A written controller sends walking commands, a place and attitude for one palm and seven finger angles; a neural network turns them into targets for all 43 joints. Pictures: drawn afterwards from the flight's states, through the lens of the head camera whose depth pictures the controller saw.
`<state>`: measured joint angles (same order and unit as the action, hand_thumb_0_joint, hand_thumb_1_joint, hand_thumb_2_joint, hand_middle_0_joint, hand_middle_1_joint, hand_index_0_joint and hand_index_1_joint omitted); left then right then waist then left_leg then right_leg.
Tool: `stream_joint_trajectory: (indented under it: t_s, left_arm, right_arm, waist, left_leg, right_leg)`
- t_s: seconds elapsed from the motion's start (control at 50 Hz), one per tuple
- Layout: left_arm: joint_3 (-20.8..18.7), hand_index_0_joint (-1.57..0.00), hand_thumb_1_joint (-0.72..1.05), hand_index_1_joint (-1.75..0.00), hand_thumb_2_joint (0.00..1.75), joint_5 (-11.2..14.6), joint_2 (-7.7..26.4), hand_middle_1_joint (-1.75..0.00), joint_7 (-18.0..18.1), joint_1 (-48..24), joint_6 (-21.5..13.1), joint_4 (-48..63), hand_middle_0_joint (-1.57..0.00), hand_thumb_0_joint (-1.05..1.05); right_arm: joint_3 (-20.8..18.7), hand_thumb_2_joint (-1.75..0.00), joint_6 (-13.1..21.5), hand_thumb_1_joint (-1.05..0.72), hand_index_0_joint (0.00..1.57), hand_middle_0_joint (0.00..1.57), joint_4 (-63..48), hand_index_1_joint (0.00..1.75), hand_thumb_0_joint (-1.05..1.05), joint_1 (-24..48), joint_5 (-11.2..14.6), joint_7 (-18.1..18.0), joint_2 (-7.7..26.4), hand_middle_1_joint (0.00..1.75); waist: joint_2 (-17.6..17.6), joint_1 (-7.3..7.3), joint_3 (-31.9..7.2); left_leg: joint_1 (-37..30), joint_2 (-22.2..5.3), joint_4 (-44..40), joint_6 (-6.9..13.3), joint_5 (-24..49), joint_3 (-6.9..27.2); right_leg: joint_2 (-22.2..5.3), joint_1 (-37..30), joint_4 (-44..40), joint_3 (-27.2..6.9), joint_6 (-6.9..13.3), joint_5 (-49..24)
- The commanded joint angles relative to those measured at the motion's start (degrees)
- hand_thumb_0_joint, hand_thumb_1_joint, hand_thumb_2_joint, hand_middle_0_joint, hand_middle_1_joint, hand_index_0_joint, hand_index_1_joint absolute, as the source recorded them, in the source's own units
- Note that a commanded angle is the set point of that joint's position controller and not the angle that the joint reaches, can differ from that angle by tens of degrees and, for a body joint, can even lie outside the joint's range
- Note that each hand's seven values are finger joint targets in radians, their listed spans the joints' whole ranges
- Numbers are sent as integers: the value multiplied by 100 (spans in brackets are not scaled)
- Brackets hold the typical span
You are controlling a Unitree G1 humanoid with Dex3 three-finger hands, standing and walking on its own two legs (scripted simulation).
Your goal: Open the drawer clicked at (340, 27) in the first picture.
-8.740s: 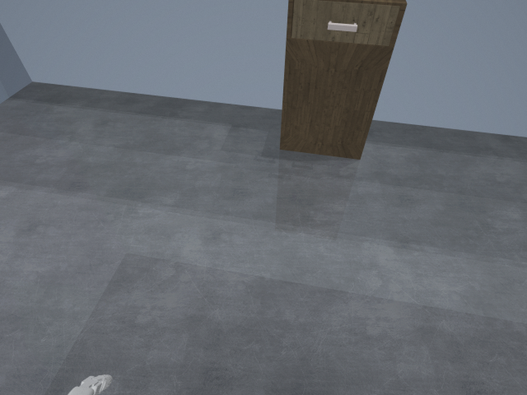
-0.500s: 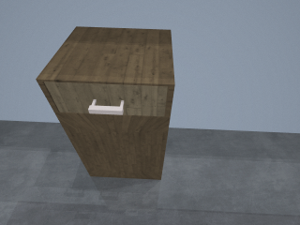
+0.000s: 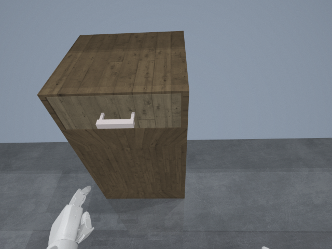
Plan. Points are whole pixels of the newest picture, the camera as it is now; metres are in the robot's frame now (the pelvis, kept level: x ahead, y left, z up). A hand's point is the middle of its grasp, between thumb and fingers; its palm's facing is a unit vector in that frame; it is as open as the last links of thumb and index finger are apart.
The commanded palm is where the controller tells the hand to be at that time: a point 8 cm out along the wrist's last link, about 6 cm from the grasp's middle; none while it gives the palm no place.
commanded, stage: raise the hand with hooked fingers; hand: left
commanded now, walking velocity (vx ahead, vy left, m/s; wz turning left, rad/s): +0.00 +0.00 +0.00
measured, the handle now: (116, 119) +0.52 +0.20 -0.01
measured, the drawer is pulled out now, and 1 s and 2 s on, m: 0.00 0.00 0.00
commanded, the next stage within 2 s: move the hooked fingers above the handle in 1.70 s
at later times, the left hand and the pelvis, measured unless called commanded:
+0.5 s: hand (86, 207) +0.22 +0.20 +0.01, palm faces +0.19 -0.03 -0.98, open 10.2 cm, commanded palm +0.17 +0.21 +0.04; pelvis -0.02 -0.05 -0.04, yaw +1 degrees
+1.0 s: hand (78, 173) +0.28 +0.22 +0.06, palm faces +0.15 -0.08 -0.99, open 13.0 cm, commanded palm +0.25 +0.22 +0.12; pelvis -0.01 -0.01 +0.00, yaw -2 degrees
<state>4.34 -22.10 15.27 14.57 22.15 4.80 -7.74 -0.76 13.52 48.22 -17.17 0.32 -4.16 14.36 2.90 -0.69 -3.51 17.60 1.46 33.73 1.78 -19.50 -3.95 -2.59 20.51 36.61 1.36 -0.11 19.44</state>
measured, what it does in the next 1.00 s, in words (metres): stands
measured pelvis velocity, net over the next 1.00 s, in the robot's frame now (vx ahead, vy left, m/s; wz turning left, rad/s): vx -0.01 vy -0.01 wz -0.04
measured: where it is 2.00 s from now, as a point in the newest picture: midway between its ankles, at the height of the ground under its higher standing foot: outside the picture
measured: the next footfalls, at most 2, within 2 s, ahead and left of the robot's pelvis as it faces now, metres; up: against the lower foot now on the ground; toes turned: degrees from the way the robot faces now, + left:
none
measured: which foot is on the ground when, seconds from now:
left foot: down 0.00-1.00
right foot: down 0.00-1.00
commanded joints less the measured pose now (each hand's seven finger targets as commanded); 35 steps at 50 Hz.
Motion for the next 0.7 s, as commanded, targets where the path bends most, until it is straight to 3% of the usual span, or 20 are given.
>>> stream_joint_trajectory:
  t_s: [0.0,0.02,0.04,0.06,0.1,0.14,0.18,0.22,0.24,0.28,0.32,0.36,0.4,0.44,0.48,0.52,0.58,0.6,0.64,0.68]
  left_arm:
    - [148,-22,64,-47,79,-2009,70,-47,502,1666,-69,364,-22,0]
    - [152,-22,62,-48,78,-2388,-19,-48,519,2225,-77,218,-22,0]
    - [-122,-22,60,-50,77,-2704,192,-50,523,2540,-190,129,-22,0]
    - [-145,-22,57,-51,76,-2952,311,-51,538,2425,-358,347,-22,0]
    - [-418,-23,53,-54,74,-3358,645,-54,662,2128,-655,787,-23,0]
    - [-814,-23,48,-57,72,-3732,1180,-57,908,1430,-816,1460,-23,0]
    - [-1034,-23,43,-60,70,-4049,1423,-60,1256,626,-878,1990,-23,0]
    - [-1160,-24,39,-63,68,-4173,1653,-63,1546,-466,-1047,2622,-24,0]
    - [-1198,-24,36,-64,67,-4191,1809,-64,1662,-1273,-1159,3032,-24,0]
    - [-948,-24,32,-68,65,-3991,1588,-68,1743,-1543,-1402,2940,-24,0]
    - [-887,-25,27,-70,63,-3846,1616,-70,1721,-1640,-1625,2952,-25,0]
    - [-828,-25,22,-74,61,-3790,1563,-74,1622,-1726,-1658,2654,-25,0]
    - [-895,-25,18,-76,59,-3764,1597,-76,1466,-1377,-1304,2194,-25,0]
    - [-987,-25,13,-80,57,-3675,1581,-80,1223,-706,-661,1646,-25,0]
    - [-961,-26,8,-82,55,-3478,1664,-82,843,-395,-136,1612,-26,0]
    - [-980,-26,4,-86,53,-3296,1756,-86,494,-256,103,1614,-26,0]
    - [-1081,-27,-3,-90,50,-3205,1905,-90,148,-291,4,1869,-27,0]
    - [-997,-27,-6,-92,49,-3235,1824,-92,96,-490,-108,1973,-27,0]
    - [-1140,-27,-10,-94,47,-3297,1930,-94,186,-912,-398,2425,-27,0]
    - [-1311,-27,-15,-98,45,-3359,2014,-98,411,-1161,-709,2480,-27,0]
  right_arm:
    - [-343,-90,-212,-90,20,20,-1835,30,0,1179,-281,291,688,30]
    - [-372,-90,-492,-90,20,20,-1986,30,0,1328,-309,403,669,30]
    - [-403,-90,-759,-90,20,20,-2039,30,0,1387,-276,523,629,30]
    - [-341,-90,-959,-90,20,20,-2215,30,0,1561,-236,612,599,30]
    - [-288,-90,-1198,-90,20,20,-2494,30,0,1797,-208,714,543,30]
    - [-276,-90,-1377,-90,20,20,-2625,30,0,1866,-263,735,525,30]
    - [-309,-90,-1482,-90,20,20,-2740,30,0,1754,-400,699,437,30]
    - [-327,-90,-1532,-90,20,20,-2702,30,0,1704,-487,621,403,30]
    - [-320,-90,-1557,-90,20,20,-2626,30,0,1667,-549,558,378,30]
    - [-330,-90,-1457,-90,20,20,-2563,30,0,1617,-515,474,365,30]
    - [-326,-90,-1371,-90,20,20,-2534,30,0,1625,-539,447,419,30]
    - [-312,-90,-1377,-90,20,20,-2469,30,0,1672,-591,465,432,30]
    - [-283,-90,-1454,-90,20,20,-2482,30,0,1737,-557,482,432,30]
    - [-241,-90,-1589,-90,20,20,-2518,30,0,1858,-438,472,431,30]
    - [-153,-90,-1707,-90,20,20,-2593,30,0,1878,-252,406,402,30]
    - [-47,-90,-1712,-90,20,20,-2600,30,0,1976,-170,338,396,30]
    - [32,-90,-1671,-90,20,20,-2531,30,0,1956,-185,255,402,30]
    - [22,-90,-1658,-90,20,20,-2485,30,0,1959,-201,247,406,30]
    - [-49,-90,-1577,-90,20,20,-2524,30,0,1915,-256,215,437,30]
    - [-116,-90,-1472,-90,20,20,-2409,30,0,1758,-308,185,394,30]
  waist:
    - [-1481,476,61]
    - [-1671,630,83]
    - [-1664,849,-57]
    - [-1735,921,-190]
    - [-1443,999,-414]
    - [-825,1019,-525]
    - [-49,858,-1134]
    - [198,622,-1645]
    - [103,417,-1711]
    - [235,194,-1697]
    - [269,77,-1595]
    - [-193,-8,-1367]
    - [-300,161,-1452]
    - [-354,403,-1510]
    - [-833,593,-1558]
    - [-1244,659,-1471]
    - [-1177,684,-1189]
    - [-1099,643,-982]
    - [-801,630,-999]
    - [-513,603,-1201]
  left_leg:
    - [712,-113,-69,-156,1411,447]
    - [897,-94,-19,-178,1324,341]
    - [1120,-69,22,-203,1500,262]
    - [1276,-14,83,-221,1442,189]
    - [1388,47,210,-199,1320,130]
    - [1371,136,347,-164,1087,114]
    - [1028,185,663,-94,1075,114]
    - [649,205,1077,-38,1150,222]
    - [603,214,1327,-3,989,311]
    - [447,206,1650,38,714,349]
    - [521,198,1872,52,628,390]
    - [843,192,1911,65,547,431]
    - [1146,201,1676,57,632,368]
    - [1305,190,1293,34,859,305]
    - [1416,187,887,-22,995,232]
    - [1461,171,612,-40,987,216]
    - [1329,137,333,-19,916,219]
    - [1290,128,227,-13,757,276]
    - [1072,117,193,33,841,269]
    - [842,165,230,38,995,301]
  right_leg:
    - [444,639,-287,40,375,-127]
    - [446,557,-252,-54,408,-317]
    - [427,304,-129,-266,454,-838]
    - [375,167,-4,-391,454,-1151]
    - [352,110,163,-523,463,-1244]
    - [353,215,207,-742,483,-1018]
    - [374,504,364,-909,486,-1021]
    - [322,963,478,-1136,480,-1010]
    - [290,1278,494,-1207,431,-695]
    - [235,1782,456,-1191,392,-313]
    - [222,2029,473,-1188,381,-288]
    - [230,1978,451,-1151,333,-371]
    - [222,1358,431,-991,283,-804]
    - [239,565,353,-876,252,-1490]
    - [179,-358,176,-983,143,-2162]
    - [99,-902,149,-1034,28,-2614]
    - [47,-1083,37,-947,12,-2612]
    - [57,-895,-108,-932,28,-2174]
    - [83,-787,-245,-848,85,-1700]
    - [83,-763,-231,-817,115,-1775]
